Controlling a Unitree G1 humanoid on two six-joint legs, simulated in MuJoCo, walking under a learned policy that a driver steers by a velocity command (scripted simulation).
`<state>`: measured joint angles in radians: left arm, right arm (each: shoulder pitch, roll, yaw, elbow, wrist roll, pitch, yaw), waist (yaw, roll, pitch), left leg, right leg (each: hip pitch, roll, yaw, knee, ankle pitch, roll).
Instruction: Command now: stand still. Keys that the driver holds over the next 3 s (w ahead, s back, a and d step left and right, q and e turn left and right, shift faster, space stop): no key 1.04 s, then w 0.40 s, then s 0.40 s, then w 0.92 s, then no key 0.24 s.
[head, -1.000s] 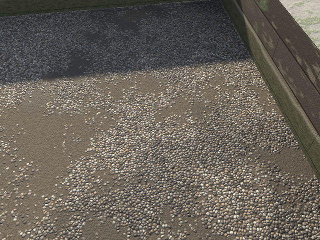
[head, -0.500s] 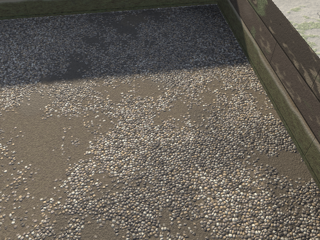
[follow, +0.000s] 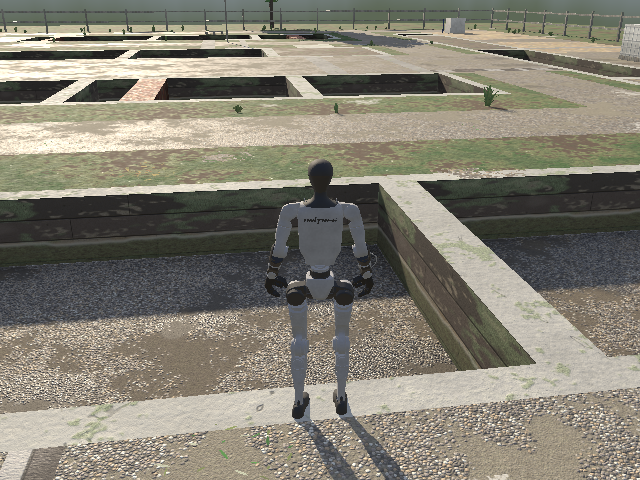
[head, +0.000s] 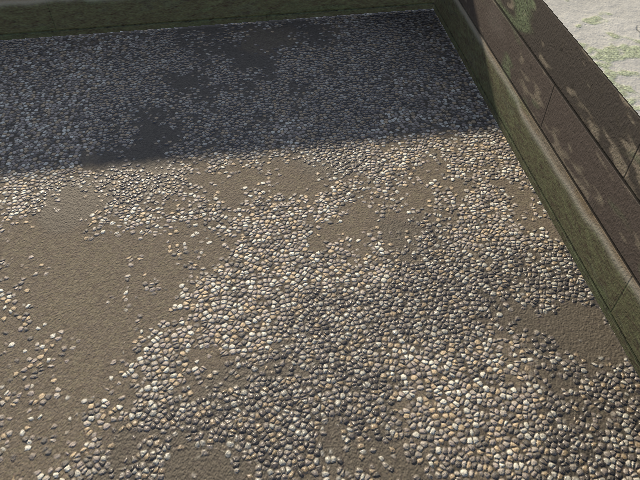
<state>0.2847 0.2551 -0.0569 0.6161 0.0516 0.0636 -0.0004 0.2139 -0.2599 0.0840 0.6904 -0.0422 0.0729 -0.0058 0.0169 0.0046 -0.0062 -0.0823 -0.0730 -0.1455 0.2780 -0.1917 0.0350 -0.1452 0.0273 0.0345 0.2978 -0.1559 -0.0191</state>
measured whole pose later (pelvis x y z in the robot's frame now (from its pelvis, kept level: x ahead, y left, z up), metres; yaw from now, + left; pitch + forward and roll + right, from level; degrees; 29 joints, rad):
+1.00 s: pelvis +0.00 +0.01 +0.00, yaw +0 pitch +0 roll +0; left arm 0.32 0.26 -0.06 0.61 0.04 0.05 0.00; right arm 0.24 -0.25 0.08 0.72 -0.03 0.08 -0.01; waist 0.02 -0.01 -0.01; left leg -0.07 -0.10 -0.15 0.24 -0.17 0.06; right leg -0.15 0.00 0.05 0.30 -0.16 0.01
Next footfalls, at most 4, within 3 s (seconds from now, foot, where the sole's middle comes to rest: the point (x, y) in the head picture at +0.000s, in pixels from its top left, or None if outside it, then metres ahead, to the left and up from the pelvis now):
none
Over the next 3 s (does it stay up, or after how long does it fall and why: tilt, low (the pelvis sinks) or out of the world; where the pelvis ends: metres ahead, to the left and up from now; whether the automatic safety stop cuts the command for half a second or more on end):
stays up -0.01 -0.03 -0.01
